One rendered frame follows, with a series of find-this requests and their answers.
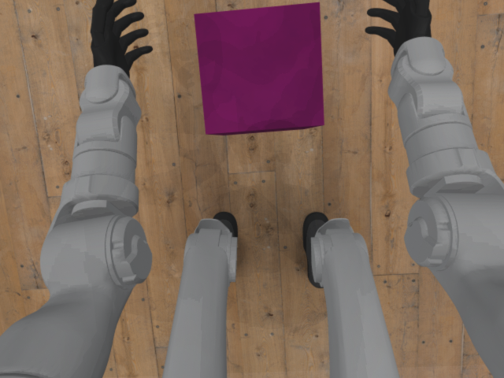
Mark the right robot forearm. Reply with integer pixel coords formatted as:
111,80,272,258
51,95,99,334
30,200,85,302
387,37,504,198

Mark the robot right hand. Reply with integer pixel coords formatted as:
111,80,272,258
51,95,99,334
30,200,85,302
365,0,432,56

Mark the robot left shin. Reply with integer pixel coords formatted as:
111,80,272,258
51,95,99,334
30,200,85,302
183,219,230,261

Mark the robot left foot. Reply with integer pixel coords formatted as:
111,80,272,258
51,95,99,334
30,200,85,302
213,212,238,283

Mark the right robot upper arm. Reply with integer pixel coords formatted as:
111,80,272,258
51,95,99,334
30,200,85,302
404,193,504,378

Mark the robot left hand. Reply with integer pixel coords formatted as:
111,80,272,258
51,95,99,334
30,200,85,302
91,0,153,79

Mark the carton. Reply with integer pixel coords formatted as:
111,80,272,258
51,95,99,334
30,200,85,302
194,2,324,135

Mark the left robot upper arm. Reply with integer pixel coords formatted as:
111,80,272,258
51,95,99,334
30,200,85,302
0,214,152,378

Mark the left robot forearm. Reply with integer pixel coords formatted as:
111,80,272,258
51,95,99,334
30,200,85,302
40,65,142,287

